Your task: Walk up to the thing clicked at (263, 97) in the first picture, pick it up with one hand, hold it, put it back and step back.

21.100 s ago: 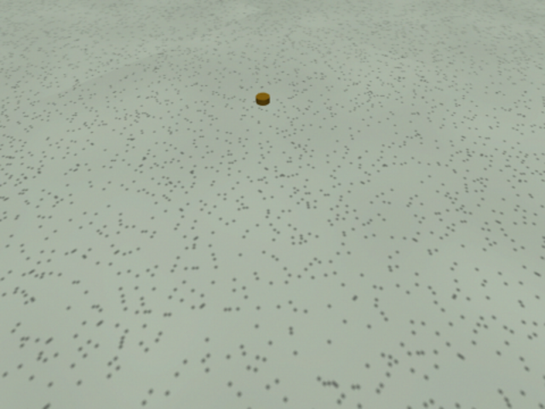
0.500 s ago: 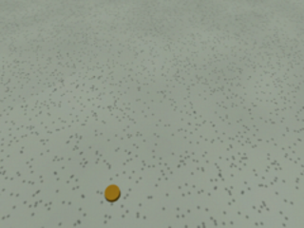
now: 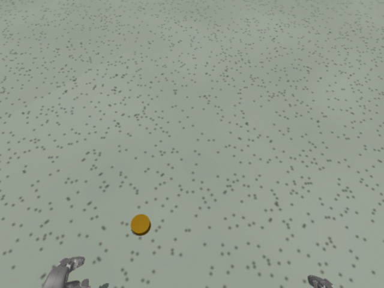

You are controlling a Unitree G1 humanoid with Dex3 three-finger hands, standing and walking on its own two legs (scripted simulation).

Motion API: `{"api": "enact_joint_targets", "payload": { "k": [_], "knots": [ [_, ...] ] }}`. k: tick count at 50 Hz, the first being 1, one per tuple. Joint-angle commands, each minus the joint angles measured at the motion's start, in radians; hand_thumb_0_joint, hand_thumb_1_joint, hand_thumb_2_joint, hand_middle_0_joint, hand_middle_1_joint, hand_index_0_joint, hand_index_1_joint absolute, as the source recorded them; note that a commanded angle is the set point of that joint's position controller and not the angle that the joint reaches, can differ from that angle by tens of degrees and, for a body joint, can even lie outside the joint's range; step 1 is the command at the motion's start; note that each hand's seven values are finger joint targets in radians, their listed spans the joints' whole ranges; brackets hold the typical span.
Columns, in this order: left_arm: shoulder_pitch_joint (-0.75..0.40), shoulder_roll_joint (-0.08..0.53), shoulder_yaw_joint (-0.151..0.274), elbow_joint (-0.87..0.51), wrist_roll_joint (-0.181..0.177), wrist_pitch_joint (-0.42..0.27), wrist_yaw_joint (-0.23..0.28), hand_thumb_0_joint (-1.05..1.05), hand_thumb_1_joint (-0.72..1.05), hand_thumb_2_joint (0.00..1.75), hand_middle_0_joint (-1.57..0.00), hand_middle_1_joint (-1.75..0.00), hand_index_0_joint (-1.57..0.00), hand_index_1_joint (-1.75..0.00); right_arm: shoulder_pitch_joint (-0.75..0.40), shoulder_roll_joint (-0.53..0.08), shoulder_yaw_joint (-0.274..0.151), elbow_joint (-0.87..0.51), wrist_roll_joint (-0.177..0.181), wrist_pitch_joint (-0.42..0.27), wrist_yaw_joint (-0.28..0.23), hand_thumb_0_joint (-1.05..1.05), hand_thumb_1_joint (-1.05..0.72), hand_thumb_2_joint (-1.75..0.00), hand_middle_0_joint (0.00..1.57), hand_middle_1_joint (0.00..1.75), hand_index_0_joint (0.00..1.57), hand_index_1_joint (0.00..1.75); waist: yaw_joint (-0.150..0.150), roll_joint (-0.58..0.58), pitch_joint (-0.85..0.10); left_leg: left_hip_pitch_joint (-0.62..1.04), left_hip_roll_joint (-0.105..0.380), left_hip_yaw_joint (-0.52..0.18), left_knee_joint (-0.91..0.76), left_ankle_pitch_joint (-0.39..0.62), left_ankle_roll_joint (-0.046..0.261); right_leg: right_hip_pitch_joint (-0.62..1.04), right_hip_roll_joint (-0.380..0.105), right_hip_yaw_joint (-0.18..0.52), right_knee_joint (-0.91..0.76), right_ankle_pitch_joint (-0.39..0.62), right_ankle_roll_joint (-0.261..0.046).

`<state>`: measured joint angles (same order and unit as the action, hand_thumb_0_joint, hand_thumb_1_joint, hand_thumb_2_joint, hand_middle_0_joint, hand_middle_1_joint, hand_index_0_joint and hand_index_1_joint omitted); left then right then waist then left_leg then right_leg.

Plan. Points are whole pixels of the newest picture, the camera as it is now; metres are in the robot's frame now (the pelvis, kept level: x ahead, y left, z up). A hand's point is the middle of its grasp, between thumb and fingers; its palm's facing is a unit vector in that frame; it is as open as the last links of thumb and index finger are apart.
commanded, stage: rise first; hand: left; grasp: from above
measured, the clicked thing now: (140, 224) +0.47 +0.25 -0.75
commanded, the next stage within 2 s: none
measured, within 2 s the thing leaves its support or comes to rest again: neither
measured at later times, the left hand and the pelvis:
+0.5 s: hand out of the picture +0.14 +0.26 -0.20, palm faces -0.15 -0.89 -0.43, open 14.0 cm; pelvis +0.00 +0.01 -0.06, yaw +0 degrees
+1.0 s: hand (88, 287) +0.17 +0.29 -0.31, palm faces -0.36 -0.71 -0.60, open 14.2 cm; pelvis -0.03 +0.01 -0.16, yaw -1 degrees
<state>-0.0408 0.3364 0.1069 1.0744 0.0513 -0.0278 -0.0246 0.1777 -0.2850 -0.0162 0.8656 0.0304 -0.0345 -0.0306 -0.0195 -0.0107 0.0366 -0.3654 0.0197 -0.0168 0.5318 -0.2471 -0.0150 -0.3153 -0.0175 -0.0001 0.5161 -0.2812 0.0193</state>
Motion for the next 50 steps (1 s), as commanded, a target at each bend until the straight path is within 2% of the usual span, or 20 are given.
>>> {"api": "enact_joint_targets", "payload": {
  "k": [1,3,5,10,16,18,21,23,24,25,26,34,35,37,40,44,45,46,48,50],
  "knots": [
    [0.095,0.247,0.120,-0.087,0.094,0.015,-0.018,0.00,0.03,0.93,-0.08,-1.02,-0.10,-1.00,0.074,-0.160,-0.084,-0.163,-0.010,-0.031,0.001,0.00,-0.90,-0.90,0.20,0.30,0.20,0.30,0.058,0.054,-0.324,0.035,-0.046,0.048,0.078,0.229,0.014,0.010,0.020,-0.020,0.067,0.237,-0.038],
    [0.077,0.211,0.096,-0.176,0.106,0.052,-0.008,0.00,-0.13,0.95,-0.05,-1.09,-0.07,-1.06,0.056,-0.148,-0.082,-0.213,-0.005,-0.028,0.004,0.00,-0.89,-0.89,0.20,0.30,0.20,0.30,0.058,0.098,-0.319,0.034,-0.040,0.042,0.068,0.220,0.004,-0.032,0.026,-0.025,0.073,0.206,-0.041],
    [0.069,0.171,0.073,-0.184,0.115,0.102,0.002,0.00,-0.27,0.97,-0.04,-1.09,-0.06,-1.07,0.026,-0.147,-0.075,-0.258,0.000,-0.029,0.008,0.00,-0.89,-0.90,0.20,0.30,0.20,0.30,0.031,0.060,-0.235,-0.036,-0.029,0.028,0.081,0.155,0.004,-0.094,0.034,-0.039,0.085,0.135,-0.040],
    [0.065,0.179,0.082,-0.332,0.126,0.161,0.017,0.00,-0.54,0.99,-0.06,-1.09,-0.06,-1.09,0.022,-0.128,-0.075,-0.328,0.000,-0.049,0.016,0.00,-0.89,-0.90,0.20,0.30,0.20,0.30,0.013,0.019,-0.232,-0.159,-0.024,0.028,0.179,0.020,0.015,-0.216,0.034,-0.034,0.163,0.008,-0.034],
    [0.107,0.202,0.111,-0.568,0.157,0.144,0.019,0.00,-0.58,1.01,-0.06,-1.09,-0.05,-1.09,0.049,-0.115,-0.086,-0.375,-0.009,-0.091,0.004,0.00,-0.89,-0.90,0.20,0.30,0.20,0.30,0.002,0.060,-0.365,-0.194,-0.011,0.016,0.310,0.066,0.017,-0.305,0.030,-0.029,0.312,0.053,-0.032],
    [0.191,0.183,0.102,-0.591,0.171,0.156,0.020,0.00,-0.58,1.02,-0.06,-1.07,-0.05,-1.09,0.057,-0.110,-0.085,-0.386,-0.009,-0.099,-0.002,0.00,-0.88,-0.90,0.20,0.30,0.20,0.30,-0.001,0.067,-0.380,-0.201,-0.013,0.021,0.343,0.091,0.020,-0.315,0.028,-0.025,0.334,0.082,-0.029],
    [0.215,0.197,0.111,-0.660,0.184,0.181,0.023,0.00,-0.59,1.01,-0.06,-1.07,-0.05,-1.08,0.051,-0.111,-0.085,-0.393,-0.014,-0.108,-0.008,0.00,-0.90,-0.90,0.20,0.30,0.20,0.30,-0.008,0.094,-0.391,-0.212,-0.003,0.006,0.374,0.129,0.019,-0.356,0.030,-0.030,0.368,0.093,-0.030],
    [0.265,0.170,0.089,-0.674,0.192,0.200,0.021,0.00,-0.58,1.01,-0.06,-1.07,-0.05,-1.08,0.045,-0.108,-0.083,-0.405,-0.015,-0.114,-0.008,0.00,-0.90,-0.90,0.20,0.30,0.20,0.30,-0.010,0.088,-0.377,-0.231,-0.001,0.001,0.385,0.117,0.018,-0.384,0.034,-0.034,0.385,0.073,-0.032],
    [0.262,0.185,0.103,-0.697,0.193,0.206,0.024,0.00,-0.58,1.00,-0.06,-1.07,-0.05,-1.07,0.043,-0.107,-0.082,-0.407,-0.017,-0.116,-0.009,0.00,-0.90,-0.90,0.20,0.30,0.20,0.30,-0.004,0.098,-0.373,-0.253,-0.001,0.000,0.397,0.101,0.019,-0.394,0.033,-0.035,0.393,0.059,-0.032],
    [0.285,0.167,0.090,-0.697,0.194,0.213,0.023,0.00,-0.57,1.00,-0.06,-1.06,-0.05,-1.07,0.040,-0.107,-0.081,-0.415,-0.019,-0.118,-0.009,0.00,-0.89,-0.90,0.20,0.30,0.20,0.30,-0.016,0.086,-0.362,-0.269,0.000,-0.002,0.399,0.080,0.017,-0.405,0.035,-0.036,0.399,0.043,-0.032],
    [0.294,0.170,0.090,-0.716,0.199,0.222,0.025,0.00,-0.57,0.99,-0.06,-1.07,-0.06,-1.08,0.036,-0.104,-0.079,-0.422,-0.018,-0.121,-0.010,0.00,-0.89,-0.90,0.20,0.30,0.20,0.30,-0.009,0.079,-0.369,-0.283,-0.002,0.001,0.414,0.082,0.021,-0.407,0.033,-0.036,0.403,0.050,-0.032],
    [0.377,0.149,0.076,-0.807,0.223,0.247,0.032,0.00,-0.56,0.98,-0.06,-1.07,-0.06,-1.07,0.032,-0.094,-0.074,-0.460,-0.025,-0.144,0.000,0.00,-0.89,-0.90,0.20,0.30,0.20,0.30,-0.007,0.107,-0.431,-0.326,0.006,-0.019,0.501,0.144,0.018,-0.497,0.038,-0.045,0.509,0.059,-0.036],
    [0.365,0.169,0.096,-0.807,0.230,0.245,0.038,0.00,-0.54,0.97,-0.06,-1.06,-0.06,-1.06,0.029,-0.096,-0.077,-0.462,-0.026,-0.145,0.000,0.00,-0.88,-0.89,0.20,0.30,0.20,0.30,-0.006,0.100,-0.424,-0.356,0.004,-0.015,0.520,0.136,0.020,-0.506,0.038,-0.044,0.519,0.060,-0.034],
    [0.354,0.172,0.092,-0.828,0.239,0.239,0.042,0.00,-0.56,0.97,-0.07,-1.07,-0.07,-1.07,0.023,-0.095,-0.073,-0.468,-0.026,-0.149,0.005,0.00,-0.90,-0.90,0.20,0.30,0.20,0.30,-0.009,0.103,-0.433,-0.385,0.002,-0.019,0.540,0.119,0.019,-0.531,0.039,-0.044,0.545,0.048,-0.037],
    [0.265,0.189,0.086,-0.787,0.272,0.212,0.046,0.00,-0.57,0.98,-0.07,-1.06,-0.07,-1.06,0.012,-0.104,-0.073,-0.454,-0.029,-0.159,0.009,0.00,-0.90,-0.90,0.20,0.30,0.20,0.30,-0.030,0.105,-0.416,-0.453,0.009,-0.030,0.602,0.088,0.020,-0.637,0.040,-0.045,0.618,0.010,-0.037],
    [0.107,0.257,0.122,-0.649,0.363,0.125,0.057,0.00,-0.59,0.98,-0.07,-1.06,-0.06,-1.07,-0.013,-0.112,-0.076,-0.430,-0.036,-0.179,0.016,0.00,-0.90,-0.90,0.20,0.30,0.20,0.30,-0.032,0.081,-0.411,-0.657,-0.005,-0.018,0.749,-0.066,0.029,-0.805,0.037,-0.033,0.744,-0.082,-0.037],
    [0.077,0.253,0.115,-0.617,0.383,0.097,0.057,0.00,-0.58,0.98,-0.06,-1.07,-0.06,-1.07,-0.018,-0.114,-0.075,-0.428,-0.033,-0.184,0.021,0.00,-0.89,-0.90,0.20,0.30,0.20,0.30,-0.039,0.075,-0.427,-0.692,-0.011,-0.016,0.775,-0.108,0.030,-0.843,0.038,-0.028,0.770,-0.110,-0.037],
    [0.071,0.250,0.107,-0.609,0.397,0.069,0.055,0.00,-0.57,0.97,-0.07,-1.07,-0.07,-1.07,-0.017,-0.117,-0.080,-0.420,-0.034,-0.189,0.024,0.00,-0.89,-0.90,0.20,0.30,0.20,0.30,-0.022,0.076,-0.460,-0.720,-0.015,-0.007,0.802,-0.134,0.030,-0.860,0.037,-0.024,0.795,-0.126,-0.037],
    [0.030,0.255,0.085,-0.605,0.442,0.018,0.051,0.00,-0.59,1.00,-0.08,-1.07,-0.06,-1.08,-0.023,-0.130,-0.089,-0.409,-0.032,-0.197,0.030,0.00,-0.90,-0.90,0.20,0.30,0.20,0.30,-0.021,0.095,-0.536,-0.748,-0.016,-0.014,0.842,-0.156,0.025,-0.915,0.039,-0.021,0.856,-0.147,-0.041],
    [-0.037,0.322,0.104,-0.645,0.482,-0.027,0.058,0.00,-0.58,1.00,-0.08,-1.08,-0.07,-1.09,-0.024,-0.144,-0.097,-0.394,-0.031,-0.198,0.034,0.00,-0.90,-0.90,0.20,0.30,0.20,0.30,-0.002,0.149,-0.638,-0.745,-0.014,-0.020,0.901,-0.110,0.021,-0.972,0.041,-0.022,0.924,-0.121,-0.043]
  ]
}}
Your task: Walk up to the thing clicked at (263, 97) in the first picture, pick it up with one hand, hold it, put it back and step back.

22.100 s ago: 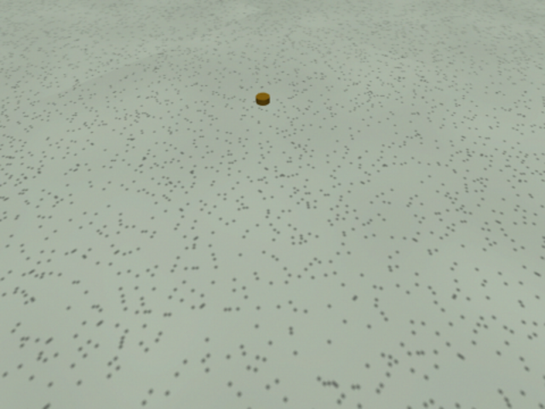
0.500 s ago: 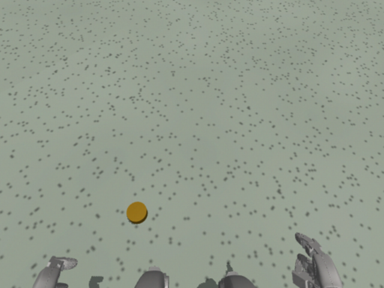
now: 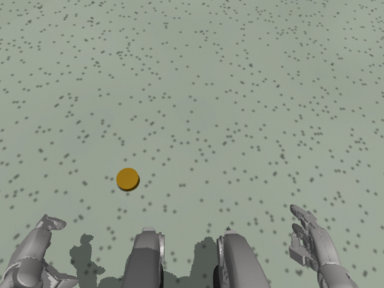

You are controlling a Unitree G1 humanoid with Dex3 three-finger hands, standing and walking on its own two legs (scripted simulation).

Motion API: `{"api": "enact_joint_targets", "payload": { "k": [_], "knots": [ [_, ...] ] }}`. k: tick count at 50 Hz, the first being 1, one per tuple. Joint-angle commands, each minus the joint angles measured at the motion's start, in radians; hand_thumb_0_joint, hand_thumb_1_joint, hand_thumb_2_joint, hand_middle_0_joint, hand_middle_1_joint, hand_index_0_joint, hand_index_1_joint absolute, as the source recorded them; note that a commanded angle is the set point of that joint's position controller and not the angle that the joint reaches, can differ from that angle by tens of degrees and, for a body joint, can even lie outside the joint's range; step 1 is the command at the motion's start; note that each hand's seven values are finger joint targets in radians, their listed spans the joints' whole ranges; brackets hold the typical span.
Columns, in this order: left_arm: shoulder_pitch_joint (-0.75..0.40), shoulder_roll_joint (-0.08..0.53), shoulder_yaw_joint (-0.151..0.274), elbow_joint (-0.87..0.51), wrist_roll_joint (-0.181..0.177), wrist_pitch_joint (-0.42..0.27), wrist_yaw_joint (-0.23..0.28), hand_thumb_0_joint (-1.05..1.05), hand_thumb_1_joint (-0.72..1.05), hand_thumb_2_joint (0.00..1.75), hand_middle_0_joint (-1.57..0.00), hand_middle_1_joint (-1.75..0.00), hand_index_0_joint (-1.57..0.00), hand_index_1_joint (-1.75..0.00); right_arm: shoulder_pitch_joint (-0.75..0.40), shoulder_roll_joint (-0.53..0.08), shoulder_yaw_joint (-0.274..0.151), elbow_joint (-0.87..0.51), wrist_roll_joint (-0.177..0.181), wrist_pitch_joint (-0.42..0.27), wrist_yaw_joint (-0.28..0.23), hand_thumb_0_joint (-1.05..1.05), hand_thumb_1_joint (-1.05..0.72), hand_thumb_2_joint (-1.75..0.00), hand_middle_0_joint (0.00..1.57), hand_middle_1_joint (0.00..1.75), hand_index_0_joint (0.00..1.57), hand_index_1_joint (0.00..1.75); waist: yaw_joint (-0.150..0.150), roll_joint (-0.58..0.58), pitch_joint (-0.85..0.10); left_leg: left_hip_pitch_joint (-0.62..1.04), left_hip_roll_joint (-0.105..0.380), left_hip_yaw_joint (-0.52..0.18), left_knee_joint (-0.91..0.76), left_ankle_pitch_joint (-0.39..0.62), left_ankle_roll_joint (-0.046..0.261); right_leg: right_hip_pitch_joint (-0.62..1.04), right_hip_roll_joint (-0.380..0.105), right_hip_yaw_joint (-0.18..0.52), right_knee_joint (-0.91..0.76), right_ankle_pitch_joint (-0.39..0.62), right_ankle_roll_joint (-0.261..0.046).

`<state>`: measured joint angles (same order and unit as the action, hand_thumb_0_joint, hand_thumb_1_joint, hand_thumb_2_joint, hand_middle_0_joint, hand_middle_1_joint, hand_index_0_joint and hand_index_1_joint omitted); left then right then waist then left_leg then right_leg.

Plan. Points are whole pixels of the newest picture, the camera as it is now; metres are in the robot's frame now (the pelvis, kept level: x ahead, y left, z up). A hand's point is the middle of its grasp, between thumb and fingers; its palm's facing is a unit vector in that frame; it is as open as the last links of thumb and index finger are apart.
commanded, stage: rise first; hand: left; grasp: from above
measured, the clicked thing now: (128, 179) +0.49 +0.25 -0.58
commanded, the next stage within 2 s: none
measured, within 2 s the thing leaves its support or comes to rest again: neither
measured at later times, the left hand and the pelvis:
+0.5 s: hand (88, 209) +0.33 +0.31 -0.33, palm faces -0.49 -0.21 -0.84, open 14.0 cm; pelvis -0.07 +0.00 -0.20, yaw -5 degrees
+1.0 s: hand (98, 192) +0.40 +0.31 -0.41, palm faces -0.46 -0.03 -0.89, open 14.2 cm; pelvis -0.07 +0.01 -0.26, yaw -8 degrees
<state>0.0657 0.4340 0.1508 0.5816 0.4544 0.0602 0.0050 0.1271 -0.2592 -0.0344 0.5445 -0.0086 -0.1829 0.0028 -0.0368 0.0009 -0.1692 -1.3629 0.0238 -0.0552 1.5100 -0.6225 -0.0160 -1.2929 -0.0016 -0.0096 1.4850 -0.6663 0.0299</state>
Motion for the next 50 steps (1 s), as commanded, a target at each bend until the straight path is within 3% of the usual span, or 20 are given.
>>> {"api": "enact_joint_targets", "payload": {
  "k": [1,2,6,8,10,11,13,17,19,21,27,30,34,37,41,46,50],
  "knots": [
    [-0.152,0.238,0.064,-0.137,0.100,-0.130,0.032,0.00,-0.60,1.02,-0.07,-1.09,-0.06,-1.10,0.026,-0.176,-0.081,-0.059,0.010,-0.047,0.003,0.00,-0.90,-0.90,0.20,0.30,0.20,0.30,0.017,0.140,-0.471,0.262,-0.011,0.010,-0.052,0.304,0.021,-0.028,0.025,-0.018,-0.011,0.285,-0.055],
    [-0.174,0.249,0.064,-0.094,0.124,-0.144,0.040,0.00,-0.60,1.02,-0.08,-1.08,-0.07,-1.09,0.019,-0.181,-0.080,-0.046,0.010,-0.044,0.005,0.00,-0.90,-0.90,0.20,0.30,0.20,0.30,0.008,0.144,-0.465,0.214,-0.012,0.009,-0.015,0.312,0.022,-0.074,0.026,-0.021,0.024,0.290,-0.056],
    [-0.302,0.366,0.131,0.005,0.220,-0.181,0.087,0.00,-0.60,1.02,-0.07,-1.10,-0.06,-1.11,0.030,-0.198,-0.084,0.003,0.011,-0.016,0.018,0.00,-0.91,-0.90,0.20,0.30,0.20,0.30,0.038,0.142,-0.519,0.117,-0.011,0.010,0.092,0.347,0.025,-0.174,0.028,-0.032,0.125,0.302,-0.058],
    [-0.375,0.378,0.127,0.043,0.267,-0.192,0.104,0.00,-0.59,1.02,-0.07,-1.11,-0.06,-1.11,0.041,-0.200,-0.088,0.020,0.010,0.000,0.023,0.00,-0.90,-0.90,0.20,0.30,0.20,0.30,0.041,0.142,-0.553,0.084,-0.010,0.008,0.134,0.342,0.024,-0.209,0.029,-0.041,0.167,0.294,-0.059],
    [-0.463,0.353,0.092,0.081,0.300,-0.206,0.108,0.00,-0.58,1.02,-0.06,-1.11,-0.06,-1.11,0.054,-0.203,-0.094,0.039,0.006,0.012,0.032,0.00,-0.89,-0.90,0.20,0.30,0.20,0.30,0.020,0.114,-0.582,0.039,-0.008,0.011,0.185,0.304,0.030,-0.250,0.034,-0.048,0.191,0.269,-0.057],
    [-0.534,0.411,0.113,0.084,0.318,-0.218,0.111,0.00,-0.57,1.02,-0.06,-1.10,-0.07,-1.10,0.065,-0.205,-0.096,0.048,0.004,0.016,0.034,0.00,-0.89,-0.90,0.20,0.30,0.20,0.30,0.024,0.113,-0.608,0.004,-0.011,0.017,0.213,0.281,0.033,-0.249,0.034,-0.045,0.204,0.257,-0.056],
    [-0.625,0.419,0.082,0.159,0.352,-0.240,0.105,0.00,-0.57,1.03,-0.06,-1.10,-0.06,-1.10,0.082,-0.202,-0.096,0.067,-0.001,0.026,0.037,0.00,-0.89,-0.90,0.20,0.30,0.20,0.30,0.001,0.067,-0.593,-0.085,-0.010,0.027,0.275,0.212,0.043,-0.278,0.038,-0.046,0.218,0.216,-0.050],
    [-0.766,0.543,0.106,0.249,0.443,-0.299,0.113,0.00,-0.53,1.03,-0.05,-1.08,-0.05,-1.08,0.093,-0.212,-0.085,0.095,-0.016,0.043,0.042,0.00,-0.86,-0.89,0.20,0.30,0.20,0.30,0.006,0.055,-0.587,-0.218,-0.012,0.042,0.354,0.103,0.044,-0.316,0.041,-0.044,0.270,0.124,-0.049],
    [-0.821,0.523,0.077,0.276,0.475,-0.327,0.120,0.00,-0.52,1.02,-0.06,-1.07,-0.06,-1.07,0.106,-0.212,-0.081,0.102,-0.023,0.053,0.046,0.00,-0.86,-0.89,0.20,0.30,0.20,0.30,-0.011,0.052,-0.591,-0.254,-0.012,0.039,0.377,0.063,0.044,-0.343,0.046,-0.053,0.288,0.079,-0.050],
    [-0.846,0.556,0.091,0.309,0.508,-0.347,0.137,0.00,-0.52,1.02,-0.05,-1.09,-0.06,-1.08,0.112,-0.215,-0.078,0.115,-0.028,0.063,0.048,0.00,-0.86,-0.89,0.20,0.30,0.20,0.30,0.001,0.083,-0.595,-0.254,-0.013,0.038,0.394,0.052,0.041,-0.381,0.049,-0.063,0.316,0.062,-0.053],
    [-0.987,0.665,0.124,0.361,0.621,-0.392,0.209,0.00,-0.54,1.03,-0.05,-1.04,-0.05,-1.04,0.121,-0.234,-0.059,0.135,-0.048,0.114,0.064,0.00,-0.87,-0.89,0.20,0.30,0.20,0.30,-0.009,0.182,-0.580,-0.290,-0.014,0.011,0.433,-0.016,0.037,-0.519,0.056,-0.103,0.425,0.006,-0.066],
    [-1.036,0.656,0.100,0.405,0.668,-0.395,0.250,0.00,-0.56,1.05,-0.06,-1.01,-0.05,-1.02,0.123,-0.237,-0.053,0.146,-0.057,0.136,0.066,0.00,-0.88,-0.90,0.20,0.30,0.20,0.30,-0.035,0.213,-0.555,-0.284,-0.013,-0.004,0.440,-0.047,0.035,-0.581,0.057,-0.122,0.457,0.000,-0.068],
    [-1.094,0.653,0.070,0.467,0.730,-0.385,0.295,0.00,-0.56,1.05,-0.06,-0.98,-0.05,-0.99,0.138,-0.241,-0.046,0.167,-0.072,0.158,0.071,0.00,-0.89,-0.90,0.20,0.30,0.20,0.30,-0.060,0.249,-0.549,-0.284,-0.016,-0.006,0.485,0.000,0.031,-0.641,0.054,-0.130,0.500,0.045,-0.073],
    [-1.109,0.651,0.050,0.532,0.763,-0.380,0.314,0.00,-0.56,1.04,-0.07,-0.97,-0.06,-0.98,0.146,-0.244,-0.040,0.176,-0.081,0.166,0.078,0.00,-0.89,-0.90,0.20,0.30,0.20,0.30,-0.072,0.253,-0.520,-0.309,-0.019,-0.011,0.507,0.016,0.031,-0.669,0.053,-0.136,0.525,0.061,-0.073],
    [-1.177,0.673,0.037,0.543,0.796,-0.380,0.323,0.00,-0.56,1.03,-0.06,-0.98,-0.06,-0.98,0.163,-0.245,-0.030,0.182,-0.094,0.174,0.085,0.00,-0.90,-0.90,0.20,0.30,0.20,0.30,-0.094,0.267,-0.551,-0.295,-0.017,-0.010,0.546,0.086,0.032,-0.650,0.056,-0.139,0.546,0.122,-0.070],
    [-1.184,0.690,0.042,0.630,0.801,-0.378,0.333,0.00,-0.53,0.99,-0.06,-1.01,-0.07,-1.00,0.165,-0.256,-0.018,0.181,-0.109,0.176,0.094,0.00,-0.90,-0.90,0.20,0.30,0.20,0.30,-0.112,0.266,-0.519,-0.324,-0.011,-0.019,0.573,0.087,0.033,-0.675,0.059,-0.150,0.566,0.129,-0.065],
    [-1.225,0.714,0.054,0.621,0.812,-0.378,0.340,0.00,-0.54,1.00,-0.06,-1.01,-0.06,-1.00,0.171,-0.261,-0.009,0.178,-0.120,0.178,0.103,0.00,-0.90,-0.90,0.20,0.30,0.20,0.30,-0.118,0.316,-0.553,-0.295,-0.005,-0.030,0.587,0.125,0.026,-0.685,0.060,-0.158,0.603,0.155,-0.067]
  ]
}}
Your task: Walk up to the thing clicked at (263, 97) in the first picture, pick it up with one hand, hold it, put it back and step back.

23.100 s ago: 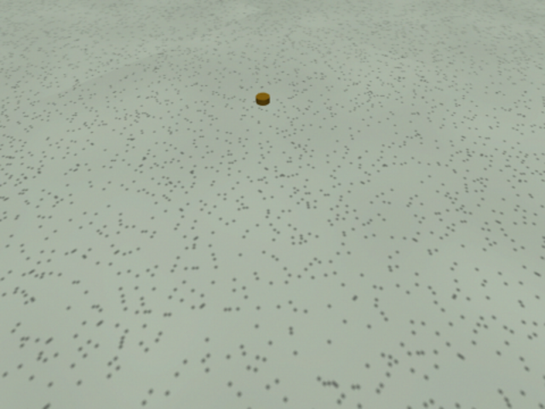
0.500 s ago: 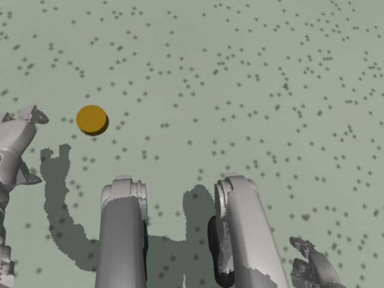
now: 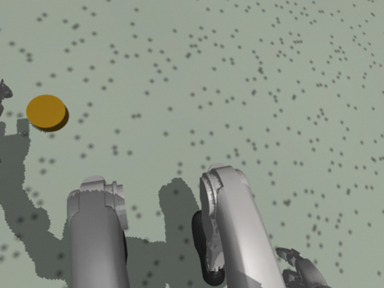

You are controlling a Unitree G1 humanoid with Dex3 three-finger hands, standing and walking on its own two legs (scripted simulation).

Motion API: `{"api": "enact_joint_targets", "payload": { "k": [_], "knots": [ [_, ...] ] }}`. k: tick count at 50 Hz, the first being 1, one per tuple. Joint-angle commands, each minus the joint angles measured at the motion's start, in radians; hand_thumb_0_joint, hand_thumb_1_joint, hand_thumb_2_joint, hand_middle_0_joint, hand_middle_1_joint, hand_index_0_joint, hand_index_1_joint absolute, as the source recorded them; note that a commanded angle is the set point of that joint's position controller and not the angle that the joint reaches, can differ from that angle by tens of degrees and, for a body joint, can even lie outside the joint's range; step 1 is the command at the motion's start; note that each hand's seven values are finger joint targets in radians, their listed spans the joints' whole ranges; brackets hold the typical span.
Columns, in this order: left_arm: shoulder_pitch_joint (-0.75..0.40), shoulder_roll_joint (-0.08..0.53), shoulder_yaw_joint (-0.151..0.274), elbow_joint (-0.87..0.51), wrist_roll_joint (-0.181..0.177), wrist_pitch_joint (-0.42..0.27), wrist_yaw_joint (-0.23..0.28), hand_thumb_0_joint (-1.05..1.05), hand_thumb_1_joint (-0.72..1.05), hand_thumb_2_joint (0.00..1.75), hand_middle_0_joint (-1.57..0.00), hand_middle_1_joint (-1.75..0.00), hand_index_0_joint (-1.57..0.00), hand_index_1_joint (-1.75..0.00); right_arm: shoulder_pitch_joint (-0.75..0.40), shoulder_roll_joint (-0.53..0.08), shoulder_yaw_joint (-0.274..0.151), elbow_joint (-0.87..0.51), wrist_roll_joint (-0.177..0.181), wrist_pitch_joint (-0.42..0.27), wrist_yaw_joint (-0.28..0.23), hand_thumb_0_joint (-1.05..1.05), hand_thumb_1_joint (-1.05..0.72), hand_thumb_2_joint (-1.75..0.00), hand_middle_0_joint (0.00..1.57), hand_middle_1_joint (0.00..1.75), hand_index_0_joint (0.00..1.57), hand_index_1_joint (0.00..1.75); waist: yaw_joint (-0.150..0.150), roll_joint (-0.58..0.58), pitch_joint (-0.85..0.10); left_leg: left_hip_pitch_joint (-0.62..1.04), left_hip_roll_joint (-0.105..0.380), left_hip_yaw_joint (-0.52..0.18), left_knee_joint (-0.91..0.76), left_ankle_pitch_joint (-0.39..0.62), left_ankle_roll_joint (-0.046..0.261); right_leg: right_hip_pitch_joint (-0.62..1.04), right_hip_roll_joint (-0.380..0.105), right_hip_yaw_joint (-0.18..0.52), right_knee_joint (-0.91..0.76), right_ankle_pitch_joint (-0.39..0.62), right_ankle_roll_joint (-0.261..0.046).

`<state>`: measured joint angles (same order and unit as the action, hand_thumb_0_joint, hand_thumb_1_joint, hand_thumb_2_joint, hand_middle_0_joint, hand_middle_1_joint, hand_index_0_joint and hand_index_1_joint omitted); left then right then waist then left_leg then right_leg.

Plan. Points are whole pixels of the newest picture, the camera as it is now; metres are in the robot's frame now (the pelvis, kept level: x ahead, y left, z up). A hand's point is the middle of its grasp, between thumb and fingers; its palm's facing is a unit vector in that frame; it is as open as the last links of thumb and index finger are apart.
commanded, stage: rise first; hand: left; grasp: from above
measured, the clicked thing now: (48, 113) +0.52 +0.32 -0.33
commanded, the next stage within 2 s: none
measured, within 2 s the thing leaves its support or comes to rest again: neither
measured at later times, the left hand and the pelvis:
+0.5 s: hand (4, 124) +0.45 +0.36 -0.20, palm faces -0.46 -0.10 -0.88, open 14.2 cm; pelvis +0.01 +0.00 -0.02, yaw -2 degrees
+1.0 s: hand (9, 121) +0.46 +0.36 -0.21, palm faces -0.45 -0.11 -0.88, open 14.2 cm; pelvis +0.01 +0.00 -0.03, yaw -3 degrees
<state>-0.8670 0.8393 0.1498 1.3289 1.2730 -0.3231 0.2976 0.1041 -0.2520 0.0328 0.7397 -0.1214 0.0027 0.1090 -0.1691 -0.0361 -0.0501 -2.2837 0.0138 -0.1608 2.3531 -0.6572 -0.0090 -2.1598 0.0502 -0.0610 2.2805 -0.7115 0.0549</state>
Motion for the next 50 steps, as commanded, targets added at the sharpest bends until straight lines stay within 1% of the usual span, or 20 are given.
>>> {"api": "enact_joint_targets", "payload": {
  "k": [1,2,5,7,9,14,20,24,27,29,32,35,36,37,40,44,46,47,48,50],
  "knots": [
    [-0.286,0.301,0.049,-0.125,-0.008,0.006,0.048,0.00,-0.55,1.00,-0.06,-1.01,-0.06,-1.01,0.190,-0.267,-0.071,-0.021,-0.010,-0.006,-0.001,0.00,-0.90,-0.90,0.20,0.30,0.20,0.30,0.013,0.357,-0.664,0.630,0.006,0.074,-0.252,0.168,0.021,0.178,0.010,-0.108,-0.194,0.204,-0.091],
    [-0.291,0.301,0.043,-0.106,-0.003,0.007,0.048,0.00,-0.55,1.00,-0.06,-1.02,-0.06,-1.01,0.197,-0.271,-0.072,-0.015,-0.010,-0.004,0.000,0.00,-0.90,-0.90,0.20,0.30,0.20,0.30,0.001,0.345,-0.655,0.613,0.008,0.073,-0.244,0.156,0.021,0.169,0.012,-0.112,-0.192,0.200,-0.091],
    [-0.311,0.338,0.068,-0.122,-0.003,0.001,0.060,0.00,-0.56,1.01,-0.06,-1.02,-0.06,-1.01,0.195,-0.263,-0.054,-0.022,-0.018,0.000,0.004,0.00,-0.90,-0.90,0.20,0.30,0.20,0.30,0.005,0.343,-0.664,0.568,0.002,0.098,-0.209,0.177,0.031,0.227,0.020,-0.104,-0.203,0.231,-0.085],
    [-0.293,0.323,0.061,-0.107,-0.005,0.001,0.063,0.00,-0.56,1.01,-0.05,-1.02,-0.05,-1.02,0.200,-0.259,-0.048,-0.021,-0.025,0.001,0.007,0.00,-0.90,-0.90,0.20,0.30,0.20,0.30,-0.001,0.325,-0.676,0.566,0.004,0.101,-0.188,0.213,0.035,0.250,0.024,-0.103,-0.201,0.263,-0.081],
    [-0.295,0.335,0.067,-0.075,-0.005,0.000,0.068,0.00,-0.56,1.02,-0.05,-1.02,-0.05,-1.02,0.211,-0.266,-0.046,-0.012,-0.030,0.002,0.011,0.00,-0.90,-0.90,0.20,0.30,0.20,0.30,-0.017,0.314,-0.656,0.542,0.006,0.095,-0.183,0.196,0.036,0.240,0.026,-0.111,-0.195,0.251,-0.079],
    [-0.307,0.354,0.069,-0.076,-0.004,0.003,0.073,0.00,-0.57,1.02,-0.05,-1.02,-0.05,-1.02,0.191,-0.271,-0.032,-0.024,-0.039,0.002,0.014,0.00,-0.90,-0.90,0.20,0.30,0.20,0.30,-0.012,0.348,-0.647,0.549,0.009,0.089,-0.176,0.176,0.033,0.219,0.029,-0.117,-0.179,0.228,-0.083],
    [-0.333,0.377,0.073,-0.083,-0.005,0.007,0.078,0.00,-0.56,1.01,-0.05,-1.03,-0.06,-1.02,0.195,-0.280,-0.021,-0.024,-0.044,0.008,0.019,0.00,-0.90,-0.90,0.20,0.30,0.20,0.30,-0.028,0.362,-0.651,0.537,0.013,0.079,-0.159,0.191,0.030,0.214,0.033,-0.126,-0.157,0.248,-0.083],
    [-0.322,0.388,0.077,-0.055,-0.006,0.007,0.078,0.00,-0.56,1.02,-0.05,-1.03,-0.05,-1.02,0.190,-0.285,-0.015,-0.024,-0.046,0.010,0.020,0.00,-0.90,-0.90,0.20,0.30,0.20,0.30,-0.030,0.369,-0.623,0.518,0.011,0.071,-0.163,0.160,0.028,0.191,0.032,-0.131,-0.150,0.224,-0.086],
    [-0.334,0.402,0.083,-0.078,-0.002,0.007,0.082,0.00,-0.57,1.02,-0.05,-1.03,-0.05,-1.03,0.194,-0.283,-0.007,-0.024,-0.050,0.013,0.022,0.00,-0.90,-0.90,0.20,0.30,0.20,0.30,-0.027,0.370,-0.654,0.526,0.011,0.080,-0.141,0.195,0.032,0.225,0.036,-0.125,-0.151,0.253,-0.082],
    [-0.323,0.390,0.075,-0.056,-0.005,0.005,0.082,0.00,-0.56,1.01,-0.05,-1.03,-0.06,-1.03,0.192,-0.286,-0.004,-0.023,-0.053,0.013,0.023,0.00,-0.90,-0.90,0.20,0.30,0.20,0.30,-0.029,0.371,-0.639,0.527,0.012,0.075,-0.139,0.200,0.032,0.207,0.036,-0.130,-0.144,0.256,-0.082],
    [-0.326,0.391,0.071,-0.028,-0.004,0.005,0.083,0.00,-0.56,1.01,-0.05,-1.03,-0.06,-1.03,0.192,-0.289,0.004,-0.020,-0.057,0.014,0.025,0.00,-0.90,-0.90,0.20,0.30,0.20,0.30,-0.050,0.363,-0.608,0.507,0.012,0.071,-0.131,0.194,0.034,0.201,0.038,-0.135,-0.146,0.254,-0.079],
    [-0.327,0.397,0.064,-0.023,-0.001,0.004,0.083,0.00,-0.55,1.00,-0.05,-1.04,-0.06,-1.03,0.193,-0.290,0.008,-0.020,-0.056,0.012,0.025,0.00,-0.90,-0.90,0.20,0.30,0.20,0.30,-0.048,0.359,-0.605,0.498,0.013,0.067,-0.130,0.184,0.033,0.203,0.039,-0.137,-0.142,0.252,-0.081],
    [-0.339,0.408,0.072,-0.037,0.000,0.002,0.083,0.00,-0.61,1.08,-0.06,-1.00,-0.03,-1.03,0.193,-0.291,0.012,-0.023,-0.060,0.012,0.026,0.00,-0.90,-0.90,0.20,0.30,0.20,0.30,-0.049,0.363,-0.611,0.499,0.013,0.070,-0.125,0.189,0.035,0.216,0.038,-0.136,-0.146,0.254,-0.078],
    [-0.335,0.399,0.067,-0.025,-0.004,0.003,0.084,0.00,-0.57,1.03,-0.06,-1.03,-0.05,-1.03,0.191,-0.294,0.009,-0.025,-0.056,0.010,0.026,0.00,-0.90,-0.90,0.20,0.30,0.20,0.30,-0.051,0.369,-0.596,0.503,0.013,0.066,-0.132,0.180,0.031,0.194,0.036,-0.138,-0.140,0.244,-0.081],
    [-0.355,0.407,0.068,-0.057,-0.002,-0.001,0.087,0.00,-0.57,1.03,-0.06,-1.03,-0.05,-1.03,0.188,-0.299,0.011,-0.025,-0.058,0.011,0.026,0.00,-0.90,-0.90,0.20,0.30,0.20,0.30,-0.051,0.421,-0.624,0.548,0.017,0.055,-0.141,0.198,0.022,0.183,0.036,-0.145,-0.124,0.252,-0.084],
    [-0.362,0.413,0.070,-0.048,0.002,-0.001,0.091,0.00,-0.57,1.02,-0.06,-1.03,-0.06,-1.03,0.188,-0.301,0.013,-0.026,-0.058,0.014,0.029,0.00,-0.90,-0.90,0.20,0.30,0.20,0.30,-0.055,0.409,-0.627,0.546,0.016,0.051,-0.134,0.216,0.024,0.185,0.036,-0.146,-0.122,0.268,-0.083],
    [-0.359,0.413,0.069,-0.028,0.004,0.002,0.095,0.00,-0.58,1.03,-0.06,-1.03,-0.05,-1.03,0.188,-0.299,0.020,-0.025,-0.059,0.013,0.030,0.00,-0.90,-0.90,0.20,0.30,0.20,0.30,-0.059,0.405,-0.620,0.542,0.016,0.056,-0.123,0.221,0.028,0.189,0.039,-0.145,-0.129,0.274,-0.081],
    [-0.368,0.404,0.060,-0.016,0.005,0.000,0.098,0.00,-0.57,1.02,-0.06,-1.03,-0.06,-1.03,0.191,-0.301,0.021,-0.027,-0.061,0.011,0.031,0.00,-0.90,-0.90,0.20,0.30,0.20,0.30,-0.075,0.401,-0.601,0.526,0.017,0.053,-0.122,0.211,0.027,0.183,0.037,-0.149,-0.124,0.268,-0.081],
    [-0.347,0.394,0.058,0.001,0.005,0.004,0.098,0.00,-0.58,1.02,-0.06,-1.03,-0.05,-1.03,0.191,-0.300,0.025,-0.025,-0.064,0.010,0.031,0.00,-0.90,-0.90,0.20,0.30,0.20,0.30,-0.072,0.384,-0.586,0.526,0.016,0.053,-0.122,0.211,0.029,0.184,0.039,-0.149,-0.129,0.268,-0.079],
    [-0.370,0.418,0.058,0.006,0.011,0.000,0.102,0.00,-0.57,1.02,-0.06,-1.03,-0.06,-1.03,0.183,-0.302,0.032,-0.028,-0.065,0.010,0.029,0.00,-0.90,-0.90,0.20,0.30,0.20,0.30,-0.073,0.404,-0.579,0.503,0.015,0.059,-0.118,0.193,0.030,0.189,0.039,-0.146,-0.133,0.261,-0.079]
  ]
}}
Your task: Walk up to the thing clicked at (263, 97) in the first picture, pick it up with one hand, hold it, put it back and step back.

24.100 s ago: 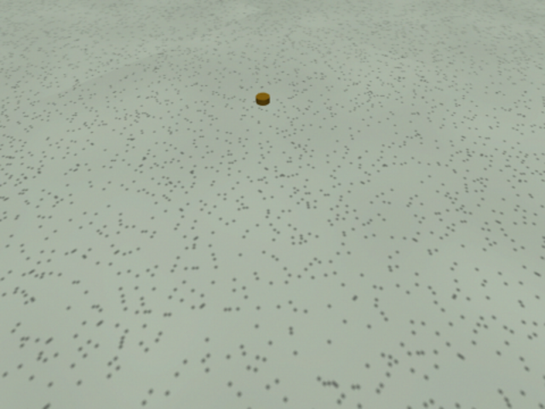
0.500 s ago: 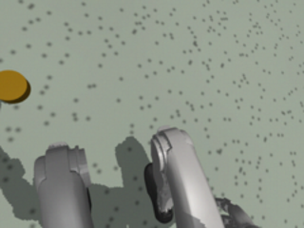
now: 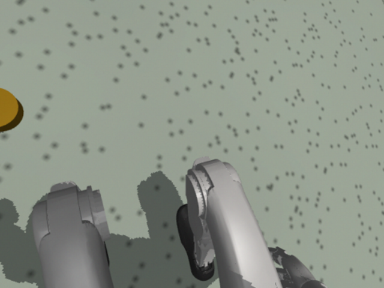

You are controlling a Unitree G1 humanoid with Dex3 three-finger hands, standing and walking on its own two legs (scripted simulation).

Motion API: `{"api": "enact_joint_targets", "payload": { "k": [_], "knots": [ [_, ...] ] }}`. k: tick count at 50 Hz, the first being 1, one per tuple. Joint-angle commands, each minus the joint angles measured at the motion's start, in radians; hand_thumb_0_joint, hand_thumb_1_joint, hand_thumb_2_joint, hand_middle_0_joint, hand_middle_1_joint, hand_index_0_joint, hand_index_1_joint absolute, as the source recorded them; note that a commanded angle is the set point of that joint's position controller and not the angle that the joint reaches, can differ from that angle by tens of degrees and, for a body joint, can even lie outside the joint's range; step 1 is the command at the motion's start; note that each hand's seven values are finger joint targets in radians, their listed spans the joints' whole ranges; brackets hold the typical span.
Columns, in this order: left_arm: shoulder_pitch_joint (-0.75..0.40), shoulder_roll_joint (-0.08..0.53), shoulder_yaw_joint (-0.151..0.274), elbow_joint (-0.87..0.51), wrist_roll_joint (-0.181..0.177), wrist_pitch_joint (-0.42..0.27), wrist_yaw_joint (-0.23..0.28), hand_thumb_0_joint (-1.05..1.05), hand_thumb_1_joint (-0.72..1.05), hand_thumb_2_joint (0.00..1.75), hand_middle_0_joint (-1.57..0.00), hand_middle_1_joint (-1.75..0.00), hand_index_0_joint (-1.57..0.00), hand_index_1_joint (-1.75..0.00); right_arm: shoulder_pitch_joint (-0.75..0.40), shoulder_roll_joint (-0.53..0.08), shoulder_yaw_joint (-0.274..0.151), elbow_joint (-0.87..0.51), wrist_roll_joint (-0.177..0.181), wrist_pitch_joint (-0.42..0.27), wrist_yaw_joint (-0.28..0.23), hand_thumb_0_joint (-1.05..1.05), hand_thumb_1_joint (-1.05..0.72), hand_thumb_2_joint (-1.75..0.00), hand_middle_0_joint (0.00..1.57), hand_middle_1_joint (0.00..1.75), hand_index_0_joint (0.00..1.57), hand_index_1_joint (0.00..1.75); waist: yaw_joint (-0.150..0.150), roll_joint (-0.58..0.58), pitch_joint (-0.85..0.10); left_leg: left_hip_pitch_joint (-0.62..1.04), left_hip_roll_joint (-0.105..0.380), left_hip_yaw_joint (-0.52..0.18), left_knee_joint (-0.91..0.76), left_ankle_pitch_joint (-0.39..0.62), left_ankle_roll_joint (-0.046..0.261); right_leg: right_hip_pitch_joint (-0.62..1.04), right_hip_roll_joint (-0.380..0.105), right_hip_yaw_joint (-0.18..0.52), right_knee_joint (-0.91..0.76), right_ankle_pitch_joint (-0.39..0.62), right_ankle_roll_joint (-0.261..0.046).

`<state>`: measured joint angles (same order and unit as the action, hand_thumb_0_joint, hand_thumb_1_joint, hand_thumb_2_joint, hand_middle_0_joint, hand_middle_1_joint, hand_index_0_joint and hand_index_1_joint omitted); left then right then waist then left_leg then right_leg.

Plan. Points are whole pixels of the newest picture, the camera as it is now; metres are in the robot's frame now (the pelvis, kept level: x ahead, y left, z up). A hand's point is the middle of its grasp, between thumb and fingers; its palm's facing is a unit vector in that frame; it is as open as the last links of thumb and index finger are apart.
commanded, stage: rise first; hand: left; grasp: from above
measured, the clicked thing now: out of the picture +0.49 +0.34 -0.30
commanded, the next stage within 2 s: none
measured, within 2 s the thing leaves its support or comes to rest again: neither
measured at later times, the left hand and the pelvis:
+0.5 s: hand out of the picture +0.44 +0.38 -0.20, palm faces -0.45 -0.14 -0.88, open 14.2 cm; pelvis +0.00 +0.00 +0.00, yaw -1 degrees
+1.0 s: hand out of the picture +0.44 +0.38 -0.19, palm faces -0.45 -0.14 -0.88, open 14.3 cm; pelvis +0.00 +0.00 +0.00, yaw -1 degrees
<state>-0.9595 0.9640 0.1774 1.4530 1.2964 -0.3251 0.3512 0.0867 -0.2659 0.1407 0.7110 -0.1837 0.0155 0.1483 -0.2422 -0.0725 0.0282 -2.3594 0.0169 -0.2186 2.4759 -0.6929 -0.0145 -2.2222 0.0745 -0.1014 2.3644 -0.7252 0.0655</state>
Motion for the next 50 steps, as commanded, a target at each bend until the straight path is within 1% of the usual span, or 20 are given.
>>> {"api": "enact_joint_targets", "payload": {
  "k": [1,2,8,15,16,17,18,20,24,28,29,32,33,38,40,41,44,48,49,50],
  "knots": [
    [-0.273,0.290,0.030,-0.104,-0.014,0.003,0.048,0.00,-0.57,1.02,-0.06,-1.03,-0.06,-1.03,0.203,-0.289,-0.074,0.000,-0.003,-0.004,-0.010,0.00,-0.90,-0.90,0.20,0.30,0.20,0.30,-0.007,0.421,-0.647,0.566,0.011,0.112,-0.248,0.213,0.035,0.250,0.014,-0.110,-0.215,0.261,-0.090],
    [-0.280,0.291,0.025,-0.114,-0.011,0.001,0.049,0.00,-0.58,1.03,-0.06,-1.03,-0.05,-1.04,0.198,-0.286,-0.075,0.001,-0.002,-0.004,-0.011,0.00,-0.90,-0.90,0.20,0.30,0.20,0.30,-0.001,0.430,-0.654,0.566,0.013,0.117,-0.242,0.209,0.035,0.259,0.016,-0.105,-0.222,0.263,-0.090],
    [-0.308,0.308,0.021,-0.091,-0.011,0.002,0.064,0.00,-0.57,1.03,-0.06,-1.04,-0.06,-1.04,0.203,-0.292,-0.059,-0.003,-0.008,-0.011,-0.013,0.00,-0.90,-0.90,0.20,0.30,0.20,0.30,-0.019,0.410,-0.652,0.550,0.012,0.113,-0.237,0.198,0.038,0.273,0.020,-0.111,-0.224,0.259,-0.087],
    [-0.306,0.332,0.025,-0.070,-0.005,0.012,0.074,0.00,-0.57,1.02,-0.06,-1.04,-0.06,-1.04,0.195,-0.304,-0.050,-0.005,-0.009,-0.020,-0.018,0.00,-0.90,-0.90,0.20,0.30,0.20,0.30,-0.013,0.466,-0.645,0.594,0.015,0.102,-0.252,0.214,0.027,0.242,0.015,-0.119,-0.203,0.262,-0.092],
    [-0.295,0.322,0.013,-0.055,0.004,0.017,0.071,0.00,-0.57,1.02,-0.06,-1.04,-0.06,-1.04,0.193,-0.302,-0.049,-0.007,-0.010,-0.022,-0.016,0.00,-0.90,-0.90,0.20,0.30,0.20,0.30,-0.022,0.471,-0.634,0.600,0.017,0.099,-0.248,0.223,0.027,0.234,0.017,-0.120,-0.200,0.270,-0.092],
    [-0.329,0.329,0.014,-0.081,-0.002,0.013,0.074,0.00,-0.57,1.02,-0.06,-1.04,-0.06,-1.04,0.196,-0.305,-0.046,-0.011,-0.011,-0.021,-0.017,0.00,-0.90,-0.90,0.20,0.30,0.20,0.30,-0.031,0.467,-0.648,0.587,0.017,0.099,-0.248,0.216,0.028,0.245,0.018,-0.122,-0.204,0.270,-0.091],
    [-0.306,0.331,0.016,-0.067,0.002,0.016,0.073,0.00,-0.58,1.03,-0.06,-1.04,-0.06,-1.04,0.191,-0.305,-0.048,-0.010,-0.007,-0.021,-0.018,0.00,-0.90,-0.90,0.20,0.30,0.20,0.30,-0.020,0.463,-0.651,0.597,0.018,0.097,-0.246,0.220,0.029,0.240,0.017,-0.120,-0.202,0.272,-0.092],
    [-0.313,0.350,0.031,-0.082,-0.008,0.019,0.076,0.00,-0.57,1.02,-0.06,-1.04,-0.06,-1.04,0.200,-0.307,-0.042,-0.013,-0.012,-0.024,-0.018,0.00,-0.90,-0.90,0.20,0.30,0.20,0.30,-0.023,0.471,-0.655,0.593,0.015,0.103,-0.242,0.233,0.030,0.263,0.014,-0.118,-0.206,0.284,-0.088],
    [-0.310,0.331,0.008,-0.056,-0.009,0.022,0.066,0.00,-0.58,1.03,-0.06,-1.03,-0.05,-1.04,0.203,-0.310,-0.038,-0.013,-0.012,-0.029,-0.014,0.00,-0.90,-0.90,0.20,0.30,0.20,0.30,-0.041,0.469,-0.618,0.593,0.020,0.090,-0.253,0.220,0.027,0.242,0.016,-0.125,-0.202,0.274,-0.091],
    [-0.326,0.375,0.031,-0.110,-0.017,0.012,0.062,0.00,-0.59,1.04,-0.06,-1.02,-0.05,-1.03,0.201,-0.316,-0.033,-0.017,-0.014,-0.029,-0.014,0.00,-0.90,-0.90,0.20,0.30,0.20,0.30,-0.029,0.493,-0.666,0.610,0.019,0.093,-0.244,0.249,0.027,0.278,0.014,-0.121,-0.205,0.296,-0.089],
    [-0.292,0.364,0.035,-0.082,-0.013,0.015,0.060,0.00,-0.59,1.03,-0.06,-1.03,-0.05,-1.04,0.210,-0.313,-0.031,-0.018,-0.018,-0.030,-0.012,0.00,-0.90,-0.90,0.20,0.30,0.20,0.30,-0.029,0.487,-0.661,0.614,0.019,0.093,-0.241,0.264,0.027,0.283,0.015,-0.122,-0.202,0.306,-0.088],
    [-0.326,0.358,0.019,-0.111,-0.016,0.005,0.054,0.00,-0.58,1.03,-0.06,-1.04,-0.06,-1.04,0.201,-0.311,-0.030,-0.020,-0.016,-0.025,-0.010,0.00,-0.90,-0.90,0.20,0.30,0.20,0.30,-0.041,0.478,-0.667,0.593,0.020,0.094,-0.239,0.239,0.031,0.283,0.021,-0.122,-0.216,0.293,-0.087],
    [-0.298,0.362,0.026,-0.093,-0.015,0.008,0.055,0.00,-0.59,1.04,-0.06,-1.03,-0.05,-1.04,0.204,-0.311,-0.033,-0.019,-0.014,-0.028,-0.011,0.00,-0.90,-0.90,0.20,0.30,0.20,0.30,-0.030,0.469,-0.652,0.591,0.020,0.099,-0.232,0.242,0.033,0.282,0.019,-0.119,-0.217,0.295,-0.086],
    [-0.270,0.334,0.012,-0.052,-0.015,0.011,0.053,0.00,-0.59,1.03,-0.06,-1.04,-0.05,-1.04,0.202,-0.312,-0.031,-0.023,-0.013,-0.024,-0.008,0.00,-0.90,-0.90,0.20,0.30,0.20,0.30,-0.035,0.469,-0.619,0.589,0.020,0.087,-0.257,0.227,0.026,0.256,0.020,-0.131,-0.208,0.276,-0.091],
    [-0.291,0.340,0.008,-0.081,-0.015,0.009,0.050,0.00,-0.59,1.04,-0.06,-1.04,-0.05,-1.04,0.193,-0.312,-0.032,-0.026,-0.011,-0.022,-0.009,0.00,-0.90,-0.90,0.20,0.30,0.20,0.30,-0.029,0.471,-0.637,0.596,0.022,0.088,-0.251,0.225,0.029,0.254,0.021,-0.128,-0.211,0.276,-0.091],
    [-0.309,0.349,0.009,-0.085,-0.016,0.008,0.049,0.00,-0.59,1.04,-0.06,-1.04,-0.05,-1.04,0.198,-0.312,-0.029,-0.027,-0.012,-0.021,-0.010,0.00,-0.90,-0.90,0.20,0.30,0.20,0.30,-0.037,0.465,-0.646,0.585,0.022,0.094,-0.241,0.225,0.032,0.270,0.023,-0.125,-0.219,0.281,-0.088],
    [-0.304,0.362,0.025,-0.082,-0.021,0.010,0.053,0.00,-0.60,1.05,-0.06,-1.03,-0.05,-1.04,0.199,-0.312,-0.032,-0.026,-0.008,-0.025,-0.011,0.00,-0.90,-0.90,0.20,0.30,0.20,0.30,-0.029,0.444,-0.625,0.575,0.021,0.094,-0.242,0.222,0.033,0.269,0.019,-0.123,-0.219,0.280,-0.087],
    [-0.312,0.349,0.012,-0.073,-0.023,0.007,0.051,0.00,-0.59,1.04,-0.06,-1.04,-0.05,-1.04,0.200,-0.312,-0.023,-0.026,-0.011,-0.025,-0.011,0.00,-0.90,-0.90,0.20,0.30,0.20,0.30,-0.049,0.429,-0.622,0.566,0.022,0.093,-0.236,0.233,0.035,0.290,0.021,-0.124,-0.225,0.292,-0.083],
    [-0.322,0.353,0.002,-0.075,-0.014,0.007,0.047,0.00,-0.60,1.04,-0.06,-1.03,-0.05,-1.04,0.203,-0.310,-0.022,-0.024,-0.009,-0.026,-0.011,0.00,-0.91,-0.90,0.20,0.30,0.20,0.30,-0.050,0.449,-0.620,0.579,0.022,0.092,-0.241,0.234,0.032,0.283,0.020,-0.122,-0.223,0.290,-0.086],
    [-0.331,0.371,0.016,-0.090,-0.019,0.005,0.048,0.00,-0.59,1.04,-0.06,-1.04,-0.05,-1.05,0.198,-0.314,-0.023,-0.028,-0.010,-0.024,-0.012,0.00,-0.90,-0.90,0.20,0.30,0.20,0.30,-0.042,0.469,-0.635,0.580,0.022,0.090,-0.249,0.226,0.029,0.280,0.021,-0.124,-0.218,0.281,-0.088]
  ]
}}
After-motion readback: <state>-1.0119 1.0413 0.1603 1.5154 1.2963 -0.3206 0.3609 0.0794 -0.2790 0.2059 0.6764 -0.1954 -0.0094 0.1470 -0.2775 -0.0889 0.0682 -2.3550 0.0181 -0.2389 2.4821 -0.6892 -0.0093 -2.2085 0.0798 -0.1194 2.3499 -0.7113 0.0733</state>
